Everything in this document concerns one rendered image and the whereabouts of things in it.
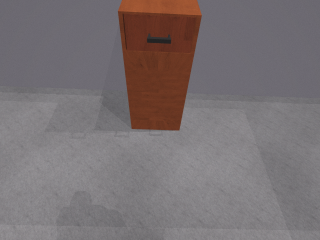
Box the cabinet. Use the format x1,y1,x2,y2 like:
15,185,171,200
118,0,202,131

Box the drawer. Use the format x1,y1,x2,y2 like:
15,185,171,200
123,14,196,53

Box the handle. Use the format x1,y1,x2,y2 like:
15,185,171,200
147,33,171,44

